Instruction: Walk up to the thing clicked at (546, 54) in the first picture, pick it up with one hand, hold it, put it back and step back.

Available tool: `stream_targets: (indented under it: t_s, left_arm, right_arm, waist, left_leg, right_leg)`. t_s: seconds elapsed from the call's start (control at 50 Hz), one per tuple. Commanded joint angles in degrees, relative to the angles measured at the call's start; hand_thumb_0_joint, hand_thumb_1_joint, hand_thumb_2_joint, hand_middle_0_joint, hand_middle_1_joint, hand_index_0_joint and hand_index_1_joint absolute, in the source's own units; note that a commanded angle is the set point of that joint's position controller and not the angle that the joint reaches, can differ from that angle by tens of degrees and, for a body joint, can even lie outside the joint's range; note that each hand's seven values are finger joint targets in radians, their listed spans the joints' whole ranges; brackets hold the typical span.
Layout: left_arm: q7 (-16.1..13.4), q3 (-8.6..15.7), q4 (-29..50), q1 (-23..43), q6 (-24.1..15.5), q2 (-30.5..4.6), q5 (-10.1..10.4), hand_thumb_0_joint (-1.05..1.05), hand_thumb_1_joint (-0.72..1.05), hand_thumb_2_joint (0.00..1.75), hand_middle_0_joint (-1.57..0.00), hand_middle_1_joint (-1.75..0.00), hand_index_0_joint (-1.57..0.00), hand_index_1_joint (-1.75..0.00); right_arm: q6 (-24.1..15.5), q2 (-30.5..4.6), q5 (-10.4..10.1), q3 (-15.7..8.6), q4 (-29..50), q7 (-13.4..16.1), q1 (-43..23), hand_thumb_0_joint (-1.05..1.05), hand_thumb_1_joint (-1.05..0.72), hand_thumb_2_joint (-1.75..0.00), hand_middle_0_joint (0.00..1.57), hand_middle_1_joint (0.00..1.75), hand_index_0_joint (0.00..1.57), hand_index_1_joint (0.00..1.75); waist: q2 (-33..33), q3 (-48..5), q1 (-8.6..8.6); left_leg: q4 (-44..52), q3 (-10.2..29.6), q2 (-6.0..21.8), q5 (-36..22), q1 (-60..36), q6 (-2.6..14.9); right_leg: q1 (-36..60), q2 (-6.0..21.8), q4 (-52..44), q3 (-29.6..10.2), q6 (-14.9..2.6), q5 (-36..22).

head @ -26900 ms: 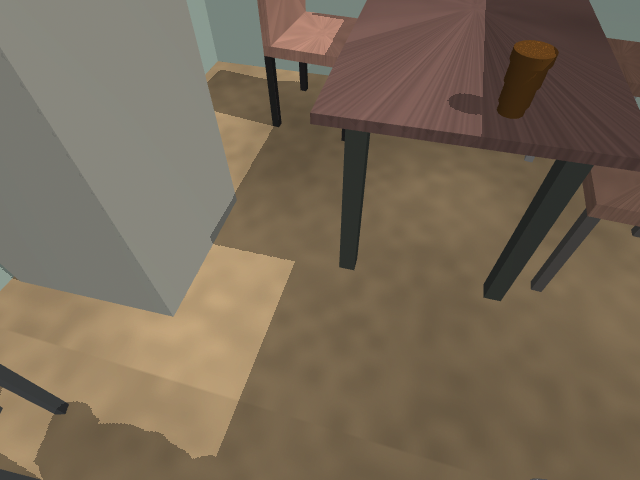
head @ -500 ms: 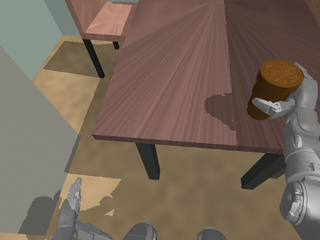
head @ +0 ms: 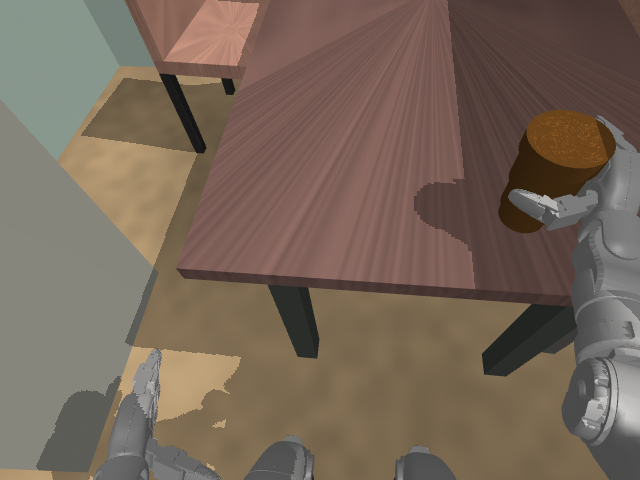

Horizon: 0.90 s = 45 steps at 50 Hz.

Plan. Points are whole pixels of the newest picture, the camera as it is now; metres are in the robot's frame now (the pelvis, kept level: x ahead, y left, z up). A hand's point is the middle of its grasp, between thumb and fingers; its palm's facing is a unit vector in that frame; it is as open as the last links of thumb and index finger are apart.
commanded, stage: open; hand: right
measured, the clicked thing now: (542, 181) +0.46 -0.21 +0.08
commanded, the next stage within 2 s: lower in 0.02 s
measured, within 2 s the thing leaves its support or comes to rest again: rests again in 1.96 s
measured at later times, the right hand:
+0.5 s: hand (555, 177) +0.46 -0.22 +0.09, palm faces +0.20 +0.98 +0.02, open 10.7 cm
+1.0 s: hand (546, 182) +0.46 -0.22 +0.08, palm faces +0.22 +0.98 +0.01, open 14.4 cm
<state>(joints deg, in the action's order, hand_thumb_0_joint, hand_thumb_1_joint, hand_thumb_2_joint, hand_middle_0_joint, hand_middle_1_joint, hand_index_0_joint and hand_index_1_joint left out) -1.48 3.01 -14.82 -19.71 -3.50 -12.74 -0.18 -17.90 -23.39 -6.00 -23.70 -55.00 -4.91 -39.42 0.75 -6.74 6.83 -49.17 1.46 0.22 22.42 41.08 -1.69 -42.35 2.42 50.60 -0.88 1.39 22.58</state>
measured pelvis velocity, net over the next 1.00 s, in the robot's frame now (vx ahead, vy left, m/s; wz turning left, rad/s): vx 0.00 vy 0.00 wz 0.00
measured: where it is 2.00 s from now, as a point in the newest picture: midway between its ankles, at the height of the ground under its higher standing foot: outside the picture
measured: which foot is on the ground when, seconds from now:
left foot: down 0.00-1.00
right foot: down 0.00-1.00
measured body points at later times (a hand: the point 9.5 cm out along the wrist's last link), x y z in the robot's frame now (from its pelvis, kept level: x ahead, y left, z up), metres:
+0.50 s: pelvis +0.00 +0.00 -0.01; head +0.06 -0.02 +0.44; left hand +0.14 +0.27 -0.04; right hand +0.44 -0.27 +0.10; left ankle +0.01 +0.14 -0.69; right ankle +0.02 -0.13 -0.69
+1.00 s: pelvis +0.00 +0.00 +0.00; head +0.07 -0.02 +0.44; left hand +0.15 +0.27 -0.04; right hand +0.44 -0.27 +0.08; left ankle +0.01 +0.14 -0.69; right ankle +0.02 -0.13 -0.69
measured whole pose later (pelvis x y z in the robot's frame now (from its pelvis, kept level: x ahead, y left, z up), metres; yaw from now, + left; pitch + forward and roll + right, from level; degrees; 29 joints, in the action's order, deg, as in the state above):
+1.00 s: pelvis +0.00 +0.00 +0.00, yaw +0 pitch +14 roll +1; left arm -1.7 3.3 -12.4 -20.7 -1.1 -13.4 -0.2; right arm -16.2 -22.0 -5.2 -23.8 -51.7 -4.1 -37.1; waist 0.7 -6.9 7.0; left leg -51.2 1.3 0.1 23.8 41.8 -1.6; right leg -43.1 2.6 52.7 -1.2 1.5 23.9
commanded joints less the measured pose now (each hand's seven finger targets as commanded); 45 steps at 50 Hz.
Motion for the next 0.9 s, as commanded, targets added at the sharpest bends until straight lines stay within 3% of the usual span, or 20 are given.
stream_targets:
  t_s: [0.0,0.04,0.1,0.12,0.22,0.28,0.32,0.34,0.4,0.42,0.44,0.46,0.52,0.58,0.6,0.62,0.74,0.78,0.84,0.88]
  left_arm:
    - [-0.4,4.08,8.96,-0.91,-2.79,-7.99,0.06,0.0,-0.52,0.03,-0.05,-0.05,-0.06,-0.04]
    - [-0.28,3.59,10.32,0.59,-2.88,-7.63,0.06,0.0,-0.55,0.06,-0.05,-0.05,-0.05,-0.05]
    - [-0.39,4.13,10.23,0.64,-2.69,-8.18,-0.1,0.0,-0.56,0.06,-0.05,-0.05,-0.04,-0.06]
    - [-0.37,4.35,10.89,0.6,-2.71,-8.61,0.0,0.0,-0.55,0.06,-0.05,-0.05,-0.05,-0.05]
    - [-0.38,5.09,11.31,-0.15,-2.21,-9.22,0.31,0.0,-0.57,0.07,-0.05,-0.05,-0.04,-0.06]
    - [-0.34,4.4,11.56,-1.65,-2.07,-8.5,0.26,0.0,-0.55,0.06,-0.05,-0.05,-0.04,-0.05]
    - [-0.34,4.73,11.17,-2.18,-1.93,-8.75,0.31,0.0,-0.55,0.05,-0.05,-0.05,-0.05,-0.05]
    - [-0.18,4.46,12.7,-1.59,-2.01,-8.44,0.26,0.0,-0.57,0.07,-0.06,-0.05,-0.04,-0.07]
    - [-0.24,4.71,12.55,-0.7,-1.91,-8.97,0.29,0.0,-0.56,0.06,-0.05,-0.05,-0.04,-0.05]
    - [-0.18,4.85,14.23,-0.07,-1.95,-8.79,0.37,0.0,-0.58,0.07,-0.06,-0.05,-0.04,-0.07]
    - [-0.26,5.34,13.31,-0.57,-1.97,-9.29,0.3,0.0,-0.56,0.06,-0.05,-0.05,-0.04,-0.05]
    - [-0.29,5.24,13.45,-1.09,-1.91,-9.26,0.31,0.0,-0.57,0.07,-0.06,-0.05,-0.04,-0.06]
    - [-0.05,5.07,13.73,-1.6,-1.6,-9.03,0.37,0.0,-0.56,0.06,-0.05,-0.05,-0.04,-0.05]
    - [-0.01,4.86,13.58,-2.18,-1.39,-8.75,0.46,0.0,-0.56,0.06,-0.05,-0.05,-0.04,-0.05]
    - [-0.13,5.62,15.03,-1.87,-1.52,-9.2,0.45,0.0,-0.56,0.06,-0.05,-0.05,-0.04,-0.06]
    - [-0.05,5.61,13.51,-2.88,-1.41,-9.54,0.2,0.0,-0.57,0.06,-0.05,-0.05,-0.04,-0.06]
    - [-0.63,5.58,14.51,-1.14,-1.67,-9.4,0.19,0.0,-0.57,0.07,-0.06,-0.05,-0.04,-0.06]
    - [-0.61,4.95,11.43,-2.74,-1.64,-8.74,-0.03,0.0,-0.57,0.07,-0.05,-0.05,-0.04,-0.07]
    - [-0.96,4.29,16.25,1.27,-1.99,-8.53,-0.01,0.0,-0.58,0.07,-0.06,-0.05,-0.03,-0.07]
    - [-0.62,3.6,10.29,-2.67,-1.09,-7.4,-0.3,0.0,-0.53,0.04,-0.05,-0.06,-0.06,-0.05]
  right_arm:
    - [-2.23,-10.87,-0.18,-0.1,9.8,-0.6,-21.33,0.0,0.24,-0.69,1.08,0.94,1.1,0.94]
    - [-2.41,-11.83,-0.23,-0.52,12.13,-0.72,-23.11,0.0,0.29,-0.7,0.98,0.91,1.01,0.91]
    - [-2.04,-10.73,0.31,1.1,12.16,-1.55,-23.39,0.0,0.2,-0.7,1.08,0.95,1.1,0.95]
    - [-1.99,-10.78,0.28,0.86,11.53,-1.55,-23.82,0.0,0.24,-0.7,1.0,0.91,1.02,0.91]
    - [-1.22,-11.07,-0.22,0.37,9.26,-2.1,-20.97,0.0,0.14,-0.72,1.08,0.96,1.1,0.96]
    - [-1.13,-10.52,0.0,1.24,9.95,-2.23,-20.79,0.0,0.17,-0.74,1.0,0.93,1.02,0.93]
    - [-0.86,-11.96,0.24,0.02,8.42,-2.1,-18.88,0.0,0.15,-0.72,1.0,0.91,1.01,0.91]
    - [-0.97,-9.52,-0.23,1.28,10.21,-2.29,-20.05,0.0,0.11,-0.73,1.07,0.96,1.09,0.96]
    - [-0.59,-11.91,0.1,-0.65,8.91,-1.83,-18.52,0.0,0.16,-0.71,0.99,0.9,1.01,0.9]
    - [-0.84,-9.11,-0.03,2.22,12.2,-2.07,-20.71,0.0,0.1,-0.71,1.06,0.94,1.08,0.94]
    - [-0.85,-9.35,-0.16,1.56,11.2,-2.03,-20.39,0.0,0.15,-0.68,0.98,0.88,1.0,0.88]
    - [-0.67,-9.67,-0.02,1.33,10.15,-1.99,-18.71,0.0,0.11,-0.67,1.06,0.91,1.07,0.91]
    - [-0.62,-9.87,-0.21,0.89,11.19,-1.73,-19.31,0.0,0.2,-0.56,0.86,0.75,0.87,0.75]
    - [-0.36,-10.12,-0.19,0.79,11.24,-1.65,-18.73,0.0,0.27,-0.44,0.8,0.64,0.8,0.64]
    - [-0.63,-9.61,-0.29,1.25,13.18,-1.59,-20.98,0.0,0.29,-0.4,0.78,0.61,0.78,0.61]
    - [-0.83,-10.99,-0.43,0.05,13.54,-1.52,-20.79,0.0,0.3,-0.39,0.75,0.58,0.75,0.58]
    - [-2.76,-13.98,-0.93,-1.03,21.7,0.01,-26.46,0.0,0.37,-0.27,0.6,0.44,0.6,0.44]
    - [-2.1,-10.94,-0.71,-0.15,14.74,0.14,-19.48,0.0,0.4,-0.25,0.54,0.4,0.53,0.4]
    - [-3.64,-14.29,-0.54,-1.28,23.3,0.97,-26.31,0.0,0.38,-0.23,0.45,0.35,0.44,0.35]
    - [-2.48,-10.07,-0.38,0.18,14.88,0.96,-20.32,0.0,0.43,-0.21,0.34,0.27,0.34,0.27]
  waist:
    - [-3.43,-19.81,0.3]
    - [-3.64,-21.07,0.02]
    - [-4.33,-21.35,0.91]
    - [-4.54,-22.29,0.84]
    - [-3.25,-20.4,0.86]
    - [-2.63,-19.74,1.18]
    - [-3.35,-19.32,0.69]
    - [-3.64,-20.23,1.08]
    - [-3.34,-19.27,-0.17]
    - [-3.86,-19.66,0.59]
    - [-3.74,-19.64,0.55]
    - [-3.57,-19.13,0.38]
    - [-3.12,-19.46,0.23]
    - [-4.04,-19.18,-0.36]
    - [-3.38,-20.64,0.83]
    - [-5.08,-21.96,-0.07]
    - [-5.38,-23.49,-0.35]
    - [-5.02,-20.65,-0.43]
    - [-6.78,-27.81,-1.09]
    - [-6.26,-21.09,-1.1]
  left_leg:
    - [5.1,-2.19,-1.37,-16.12,-7.35,1.8]
    - [5.0,-1.83,-1.18,-16.75,-8.4,1.68]
    - [4.38,-1.81,-1.23,-17.33,-6.95,1.77]
    - [4.18,-2.02,-1.31,-16.98,-7.0,1.91]
    - [4.69,-1.81,-1.2,-14.29,-7.09,1.68]
    - [4.99,-1.87,-1.28,-13.11,-7.1,1.62]
    - [4.53,-2.09,-1.31,-13.78,-6.35,1.7]
    - [4.29,-2.11,-1.3,-14.25,-6.34,1.74]
    - [4.29,-2.06,-1.26,-13.26,-6.35,1.81]
    - [4.16,-2.06,-1.26,-12.85,-6.38,1.94]
    - [3.93,-2.29,-1.38,-13.12,-5.74,1.97]
    - [4.07,-2.52,-1.44,-12.86,-5.75,1.96]
    - [3.51,-2.51,-1.52,-13.86,-5.94,1.98]
    - [3.53,-2.54,-1.4,-13.51,-6.08,2.06]
    - [3.45,-2.7,-1.66,-13.58,-5.6,1.99]
    - [2.91,-2.91,-1.67,-14.37,-5.78,2.16]
    - [4.1,-2.3,-1.57,-11.96,-7.32,2.21]
    - [4.21,-2.43,-1.65,-13.02,-6.42,2.15]
    - [3.66,-2.12,-1.34,-17.0,-10.38,2.14]
    - [3.68,-2.25,-1.38,-16.72,-9.05,2.23]
  right_leg:
    - [13.29,-1.35,-4.65,0.93,-2.08,-13.93]
    - [12.96,-1.53,-4.17,1.11,-2.21,-14.07]
    - [13.24,-1.43,-3.62,1.04,-2.18,-15.1]
    - [14.19,-1.31,-3.87,0.83,-2.0,-15.22]
    - [11.94,-1.39,-4.0,0.87,-2.24,-11.6]
    - [11.66,-1.46,-4.22,0.96,-2.25,-10.14]
    - [11.85,-1.52,-4.04,1.02,-2.11,-11.33]
    - [12.13,-1.47,-3.94,0.84,-2.11,-11.84]
    - [11.32,-1.55,-4.08,0.97,-2.11,-10.97]
    - [11.65,-1.39,-4.22,0.83,-2.03,-10.46]
    - [12.22,-1.28,-4.1,0.72,-1.9,-11.12]
    - [12.14,-1.26,-4.28,0.58,-1.85,-11.07]
    - [11.69,-1.24,-4.13,0.52,-1.89,-12.43]
    - [11.89,-1.27,-4.08,0.58,-1.77,-12.28]
    - [13.26,-1.15,-4.05,0.45,-1.78,-12.34]
    - [14.27,-1.05,-4.09,0.2,-1.39,-14.57]
    - [14.57,-1.6,-4.02,0.69,-1.93,-9.89]
    - [13.94,-1.77,-3.82,0.78,-1.93,-11.22]
    - [16.83,-1.71,-3.21,0.79,-1.77,-15.36]
    - [13.4,-2.01,-3.41,0.93,-1.76,-15.05]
